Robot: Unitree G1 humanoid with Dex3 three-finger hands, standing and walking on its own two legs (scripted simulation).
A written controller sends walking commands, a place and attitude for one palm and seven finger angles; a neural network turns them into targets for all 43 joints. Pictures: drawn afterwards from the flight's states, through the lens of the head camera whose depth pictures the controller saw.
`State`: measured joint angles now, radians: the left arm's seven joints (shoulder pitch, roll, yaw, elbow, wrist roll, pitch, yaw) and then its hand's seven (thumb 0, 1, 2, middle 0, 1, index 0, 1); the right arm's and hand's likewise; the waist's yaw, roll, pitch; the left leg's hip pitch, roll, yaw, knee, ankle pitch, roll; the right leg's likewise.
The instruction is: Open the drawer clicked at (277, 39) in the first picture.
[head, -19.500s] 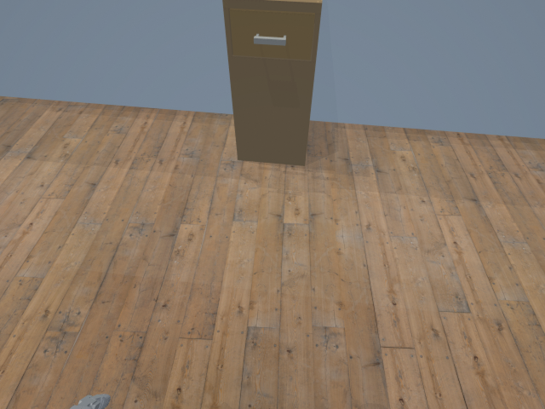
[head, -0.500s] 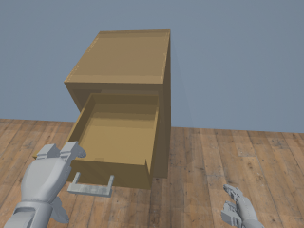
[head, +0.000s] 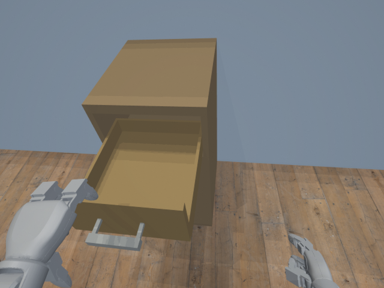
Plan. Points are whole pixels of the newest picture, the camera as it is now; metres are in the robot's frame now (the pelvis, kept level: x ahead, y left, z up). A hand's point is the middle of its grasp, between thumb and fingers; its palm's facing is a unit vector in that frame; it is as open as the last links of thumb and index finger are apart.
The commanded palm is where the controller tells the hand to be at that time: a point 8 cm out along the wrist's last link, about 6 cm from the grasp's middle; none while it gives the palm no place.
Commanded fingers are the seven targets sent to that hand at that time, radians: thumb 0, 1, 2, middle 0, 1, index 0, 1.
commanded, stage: draw the hand back to the body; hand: left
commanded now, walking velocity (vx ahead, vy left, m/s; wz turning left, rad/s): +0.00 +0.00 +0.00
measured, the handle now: (116, 233) +0.24 +0.24 -0.07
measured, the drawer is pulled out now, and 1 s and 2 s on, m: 0.30 0.30 0.30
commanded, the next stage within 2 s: step back with the hand held close in 1.10 s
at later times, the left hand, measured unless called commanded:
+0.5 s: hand (72, 205) +0.20 +0.22 +0.16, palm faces +0.36 -0.85 -0.39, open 12.2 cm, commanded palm +0.14 +0.26 +0.17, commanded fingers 0.00 0.23 0.62 -0.25 -0.73 -0.25 -0.73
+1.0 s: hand (58, 217) +0.17 +0.22 +0.17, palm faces +0.42 -0.82 -0.40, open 8.0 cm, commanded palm +0.12 +0.26 +0.19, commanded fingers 0.00 0.90 0.90 -0.20 -0.30 -0.20 -0.30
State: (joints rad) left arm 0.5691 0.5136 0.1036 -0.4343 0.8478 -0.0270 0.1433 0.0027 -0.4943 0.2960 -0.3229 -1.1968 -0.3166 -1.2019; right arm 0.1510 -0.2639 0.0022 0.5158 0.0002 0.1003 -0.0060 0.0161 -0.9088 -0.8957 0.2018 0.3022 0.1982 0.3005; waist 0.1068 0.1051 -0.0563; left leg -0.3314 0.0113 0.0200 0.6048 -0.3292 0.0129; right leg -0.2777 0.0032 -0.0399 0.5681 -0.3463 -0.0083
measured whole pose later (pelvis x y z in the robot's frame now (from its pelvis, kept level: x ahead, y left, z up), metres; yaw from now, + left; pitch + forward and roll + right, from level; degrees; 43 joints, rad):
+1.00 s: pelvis +0.00 -0.02 +0.02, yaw +1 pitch -4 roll +0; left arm 0.56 0.31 0.28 -0.46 -0.07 -0.10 0.11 0.01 0.75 0.83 -0.22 -0.39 -0.22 -0.39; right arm 0.16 -0.21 0.01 0.62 0.01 -0.10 -0.07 0.02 -0.91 -0.90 0.20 0.30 0.20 0.30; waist 0.06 0.08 0.01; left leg -0.10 0.02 0.00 0.39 -0.22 -0.01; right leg -0.04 0.02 -0.06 0.36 -0.25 -0.03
